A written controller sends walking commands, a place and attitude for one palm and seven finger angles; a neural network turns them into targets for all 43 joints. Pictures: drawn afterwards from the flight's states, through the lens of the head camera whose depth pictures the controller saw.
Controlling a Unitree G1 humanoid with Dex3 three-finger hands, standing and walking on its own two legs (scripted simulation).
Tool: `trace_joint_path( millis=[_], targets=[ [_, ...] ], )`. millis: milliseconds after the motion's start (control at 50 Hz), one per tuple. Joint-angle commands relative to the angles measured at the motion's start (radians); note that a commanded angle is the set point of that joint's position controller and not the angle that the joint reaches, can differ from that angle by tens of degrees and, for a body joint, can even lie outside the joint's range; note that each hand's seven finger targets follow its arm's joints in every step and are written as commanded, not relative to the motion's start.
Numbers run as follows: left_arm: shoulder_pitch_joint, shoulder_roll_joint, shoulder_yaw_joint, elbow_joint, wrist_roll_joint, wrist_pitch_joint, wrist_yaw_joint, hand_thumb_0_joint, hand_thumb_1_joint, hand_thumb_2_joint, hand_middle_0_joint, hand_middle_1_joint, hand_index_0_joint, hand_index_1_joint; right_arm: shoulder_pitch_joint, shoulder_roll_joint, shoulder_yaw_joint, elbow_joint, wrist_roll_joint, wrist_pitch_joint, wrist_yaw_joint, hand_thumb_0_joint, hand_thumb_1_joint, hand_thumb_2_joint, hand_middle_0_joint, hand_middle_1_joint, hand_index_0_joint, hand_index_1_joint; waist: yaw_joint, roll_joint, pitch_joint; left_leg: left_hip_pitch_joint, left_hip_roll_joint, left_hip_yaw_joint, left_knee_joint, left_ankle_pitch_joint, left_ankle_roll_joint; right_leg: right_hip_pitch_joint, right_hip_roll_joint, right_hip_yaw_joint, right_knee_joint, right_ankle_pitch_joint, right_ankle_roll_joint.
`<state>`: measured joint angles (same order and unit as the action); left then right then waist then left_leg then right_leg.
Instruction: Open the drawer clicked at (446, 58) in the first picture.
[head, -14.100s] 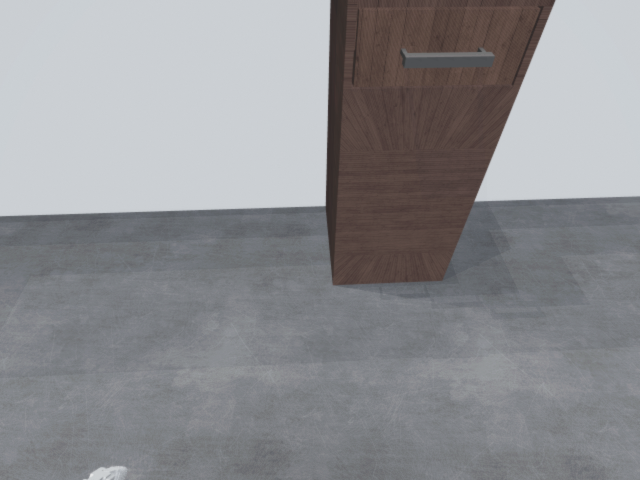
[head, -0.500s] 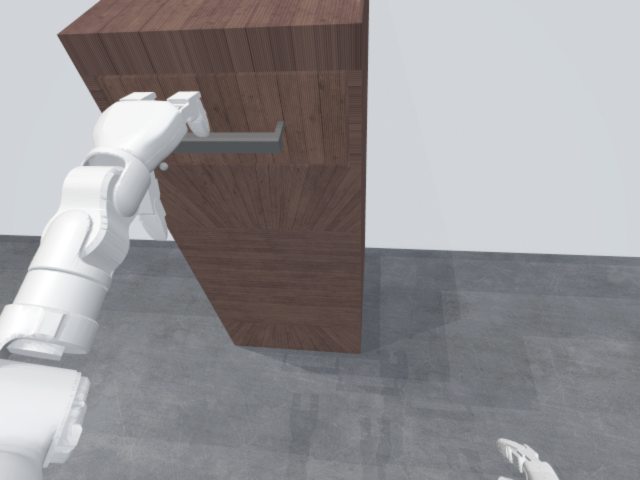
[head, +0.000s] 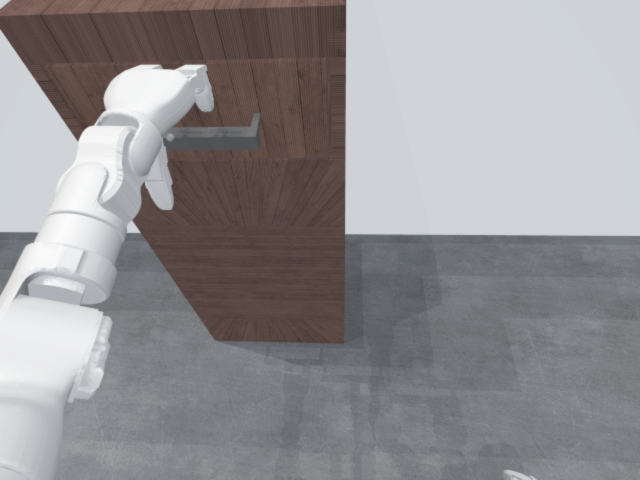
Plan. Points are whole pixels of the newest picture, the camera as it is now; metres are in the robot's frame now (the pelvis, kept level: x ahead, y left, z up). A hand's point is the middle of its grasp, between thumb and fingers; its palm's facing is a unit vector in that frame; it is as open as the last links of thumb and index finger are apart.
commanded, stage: move the hooked fingers above the handle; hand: left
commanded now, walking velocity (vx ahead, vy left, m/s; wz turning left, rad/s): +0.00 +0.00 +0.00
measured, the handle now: (195, 129) +0.56 +0.21 +0.12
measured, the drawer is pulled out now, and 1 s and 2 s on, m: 0.00 0.00 0.00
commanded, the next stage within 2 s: lower the fingers behind the handle in 1.18 s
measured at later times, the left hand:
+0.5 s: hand (176, 123) +0.51 +0.20 +0.17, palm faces -0.02 +0.00 -1.00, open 13.8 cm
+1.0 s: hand (174, 118) +0.51 +0.20 +0.18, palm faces +0.00 +0.00 -1.00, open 13.9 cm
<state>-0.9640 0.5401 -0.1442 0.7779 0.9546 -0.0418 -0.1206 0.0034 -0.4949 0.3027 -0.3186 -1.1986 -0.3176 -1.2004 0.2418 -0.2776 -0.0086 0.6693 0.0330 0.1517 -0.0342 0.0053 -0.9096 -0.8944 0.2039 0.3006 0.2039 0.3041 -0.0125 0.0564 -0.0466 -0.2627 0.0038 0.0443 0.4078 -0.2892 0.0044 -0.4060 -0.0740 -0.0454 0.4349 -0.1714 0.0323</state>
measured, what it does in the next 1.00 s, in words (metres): stands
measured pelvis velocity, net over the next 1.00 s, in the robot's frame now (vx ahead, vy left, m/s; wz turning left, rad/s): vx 0.00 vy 0.00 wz -0.01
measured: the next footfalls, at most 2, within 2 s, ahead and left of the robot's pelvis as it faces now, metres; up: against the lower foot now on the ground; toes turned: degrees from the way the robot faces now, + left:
none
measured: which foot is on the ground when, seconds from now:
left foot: down 0.00-1.00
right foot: down 0.00-1.00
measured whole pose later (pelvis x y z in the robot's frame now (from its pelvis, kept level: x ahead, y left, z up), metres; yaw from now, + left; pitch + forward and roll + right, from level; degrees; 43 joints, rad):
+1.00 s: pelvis +0.00 +0.00 -0.01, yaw -1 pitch +12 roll +0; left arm -1.08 0.59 -0.07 0.96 1.01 -0.09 -0.06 0.00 -0.49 0.30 -0.32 -1.20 -0.32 -1.20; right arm 0.27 -0.28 -0.02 0.66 0.02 0.16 -0.04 0.00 -0.91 -0.89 0.20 0.30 0.20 0.30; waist -0.07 0.05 -0.07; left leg -0.36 0.02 0.05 0.48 -0.32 0.00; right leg -0.50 -0.06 -0.04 0.48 -0.19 0.03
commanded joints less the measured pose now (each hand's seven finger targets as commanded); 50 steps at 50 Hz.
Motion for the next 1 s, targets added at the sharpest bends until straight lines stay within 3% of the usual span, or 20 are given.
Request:
trace_joint_path(
  millis=[0,120,200,220,280,360,400,440,480,500,540,580,620,680,760,800,860,880,900,980],
  targets=[
    [-0.591,0.297,0.143,-0.132,0.019,-0.027,0.073,0.000,-0.500,0.300,-0.300,-1.200,-0.300,-1.200,0.048,-0.134,-0.051,-0.090,-0.007,-0.035,-0.018,0.000,-0.900,-0.900,0.200,0.300,0.200,0.300,-0.027,-0.058,-0.440,0.021,-0.030,-0.007,0.013,0.482,0.020,0.303,0.067,0.015,0.037,0.342,-0.067],
    [-0.615,0.308,0.149,-0.029,0.042,-0.030,0.097,0.000,-0.500,0.300,-0.300,-1.200,-0.300,-1.200,0.098,-0.142,-0.064,-0.068,-0.012,-0.027,-0.012,0.000,-0.900,-0.900,0.200,0.300,0.200,0.300,-0.046,-0.041,-0.463,-0.005,-0.020,-0.002,0.042,0.550,0.019,0.282,0.073,0.016,0.061,0.395,-0.063],
    [-0.613,0.325,0.165,-0.038,0.048,-0.036,0.097,0.000,-0.500,0.300,-0.300,-1.200,-0.300,-1.200,0.117,-0.146,-0.072,-0.067,-0.015,-0.022,-0.007,0.000,-0.900,-0.900,0.200,0.300,0.200,0.300,-0.040,-0.015,-0.509,0.016,-0.013,-0.006,0.062,0.624,0.021,0.276,0.078,0.018,0.072,0.420,-0.063],
    [-0.598,0.293,0.142,-0.054,0.047,-0.034,0.093,0.000,-0.500,0.300,-0.300,-1.200,-0.300,-1.200,0.117,-0.140,-0.074,-0.072,-0.016,-0.019,-0.004,0.000,-0.900,-0.900,0.200,0.300,0.200,0.300,-0.035,-0.007,-0.532,0.033,-0.012,-0.007,0.067,0.646,0.022,0.277,0.079,0.019,0.074,0.422,-0.062],
    [-0.574,0.287,0.150,-0.054,0.033,-0.030,0.088,0.000,-0.500,0.300,-0.300,-1.200,-0.300,-1.200,0.116,-0.146,-0.078,-0.070,-0.014,-0.013,-0.002,0.000,-0.900,-0.900,0.200,0.300,0.200,0.300,-0.043,-0.048,-0.479,0.019,-0.011,-0.006,0.064,0.617,0.027,0.263,0.084,0.015,0.060,0.409,-0.063],
    [-0.584,0.328,0.162,-0.051,0.045,-0.026,0.094,0.000,-0.500,0.300,-0.300,-1.200,-0.300,-1.200,0.104,-0.149,-0.071,-0.071,-0.008,-0.009,-0.010,0.000,-0.900,-0.900,0.200,0.300,0.200,0.300,-0.044,-0.045,-0.437,-0.030,-0.016,0.001,0.042,0.493,0.030,0.264,0.080,0.013,0.056,0.360,-0.062],
    [-0.615,0.343,0.171,-0.098,0.045,-0.037,0.099,0.000,-0.500,0.300,-0.300,-1.200,-0.300,-1.200,0.106,-0.145,-0.074,-0.075,-0.008,-0.011,-0.012,0.000,-0.900,-0.900,0.200,0.300,0.200,0.300,-0.041,-0.015,-0.494,-0.001,-0.018,-0.003,0.050,0.522,0.031,0.277,0.080,0.019,0.059,0.367,-0.061],
    [-0.639,0.312,0.148,-0.117,0.043,-0.038,0.104,0.000,-0.500,0.300,-0.300,-1.200,-0.300,-1.200,0.107,-0.138,-0.076,-0.074,-0.011,-0.014,-0.010,0.000,-0.900,-0.900,0.200,0.300,0.200,0.300,-0.048,0.016,-0.502,0.035,-0.013,-0.007,0.060,0.561,0.028,0.252,0.082,0.017,0.061,0.367,-0.062],
    [-0.640,0.356,0.186,-0.089,0.040,-0.038,0.105,0.000,-0.500,0.300,-0.300,-1.200,-0.300,-1.200,0.109,-0.145,-0.074,-0.073,-0.011,-0.015,-0.014,0.000,-0.900,-0.900,0.200,0.300,0.200,0.300,-0.053,-0.027,-0.500,0.017,-0.017,-0.003,0.060,0.536,0.031,0.276,0.082,0.017,0.057,0.373,-0.060],
    [-0.646,0.358,0.178,-0.086,0.041,-0.034,0.108,0.000,-0.500,0.300,-0.300,-1.200,-0.300,-1.200,0.100,-0.143,-0.072,-0.075,-0.009,-0.015,-0.013,0.000,-0.900,-0.900,0.200,0.300,0.200,0.300,-0.051,-0.014,-0.485,0.001,-0.021,-0.003,0.055,0.504,0.031,0.272,0.080,0.019,0.058,0.363,-0.059],
    [-0.624,0.346,0.169,-0.034,0.049,-0.019,0.111,0.000,-0.500,0.300,-0.300,-1.200,-0.300,-1.200,0.097,-0.143,-0.065,-0.071,-0.007,-0.014,-0.015,0.000,-0.900,-0.900,0.200,0.300,0.200,0.300,-0.052,-0.024,-0.442,-0.024,-0.019,-0.003,0.046,0.474,0.027,0.256,0.079,0.010,0.059,0.343,-0.060],
    [-0.635,0.305,0.140,-0.021,0.046,-0.011,0.105,0.000,-0.500,0.300,-0.300,-1.200,-0.300,-1.200,0.095,-0.143,-0.065,-0.074,-0.005,-0.018,-0.017,0.000,-0.900,-0.900,0.200,0.300,0.200,0.300,-0.062,-0.046,-0.457,-0.011,-0.019,-0.001,0.052,0.491,0.031,0.258,0.077,0.013,0.057,0.352,-0.059],
    [-0.614,0.335,0.157,-0.007,0.054,-0.004,0.098,0.000,-0.500,0.300,-0.300,-1.200,-0.300,-1.200,0.093,-0.144,-0.064,-0.077,-0.007,-0.015,-0.018,0.000,-0.900,-0.900,0.200,0.300,0.200,0.300,-0.053,-0.038,-0.465,-0.013,-0.019,-0.001,0.054,0.488,0.031,0.265,0.076,0.014,0.064,0.359,-0.058],
    [-0.620,0.253,0.094,-0.003,0.044,-0.005,0.072,0.000,-0.500,0.300,-0.300,-1.200,-0.300,-1.200,0.088,-0.141,-0.064,-0.083,-0.001,-0.014,-0.018,0.000,-0.900,-0.900,0.200,0.300,0.200,0.300,-0.072,-0.060,-0.440,-0.001,-0.018,-0.001,0.057,0.492,0.032,0.240,0.077,0.012,0.054,0.348,-0.056],
    [-0.627,0.257,0.099,-0.047,0.038,-0.027,0.064,0.000,-0.500,0.300,-0.300,-1.200,-0.300,-1.200,0.088,-0.139,-0.064,-0.088,-0.004,-0.014,-0.019,0.000,-0.900,-0.900,0.200,0.300,0.200,0.300,-0.061,-0.033,-0.447,0.012,-0.020,-0.008,0.057,0.470,0.031,0.224,0.077,0.015,0.058,0.325,-0.059],
    [-0.634,0.308,0.141,-0.039,0.035,-0.039,0.071,0.000,-0.500,0.300,-0.300,-1.200,-0.300,-1.200,0.090,-0.142,-0.064,-0.085,-0.005,-0.013,-0.020,0.000,-0.900,-0.900,0.200,0.300,0.200,0.300,-0.058,-0.035,-0.440,-0.003,-0.022,-0.008,0.058,0.459,0.030,0.230,0.077,0.016,0.059,0.323,-0.059],
    [-0.651,0.305,0.136,-0.019,0.043,-0.036,0.093,0.000,-0.500,0.300,-0.300,-1.200,-0.300,-1.200,0.090,-0.141,-0.061,-0.084,-0.007,-0.016,-0.020,0.000,-0.900,-0.900,0.200,0.300,0.200,0.300,-0.065,-0.034,-0.420,-0.027,-0.023,-0.006,0.056,0.424,0.028,0.218,0.076,0.014,0.062,0.302,-0.059],
    [-0.665,0.351,0.174,-0.019,0.047,-0.040,0.103,0.000,-0.500,0.300,-0.300,-1.200,-0.300,-1.200,0.093,-0.147,-0.062,-0.081,-0.008,-0.018,-0.023,0.000,-0.900,-0.900,0.200,0.300,0.200,0.300,-0.064,-0.054,-0.436,-0.037,-0.025,-0.006,0.057,0.434,0.029,0.242,0.075,0.016,0.062,0.315,-0.059],
    [-0.675,0.375,0.185,-0.033,0.054,-0.041,0.112,0.000,-0.500,0.300,-0.300,-1.200,-0.300,-1.200,0.095,-0.145,-0.061,-0.084,-0.009,-0.018,-0.022,0.000,-0.900,-0.900,0.200,0.300,0.200,0.300,-0.053,-0.027,-0.476,-0.039,-0.025,-0.006,0.059,0.445,0.027,0.261,0.074,0.021,0.071,0.330,-0.059],
    [-0.650,0.392,0.199,0.006,0.063,-0.025,0.119,0.000,-0.500,0.300,-0.300,-1.200,-0.300,-1.200,0.099,-0.149,-0.062,-0.084,-0.011,-0.019,-0.022,0.000,-0.900,-0.900,0.200,0.300,0.200,0.300,-0.055,-0.050,-0.491,-0.048,-0.023,0.000,0.064,0.475,0.029,0.288,0.074,0.019,0.075,0.365,-0.057]
  ],
)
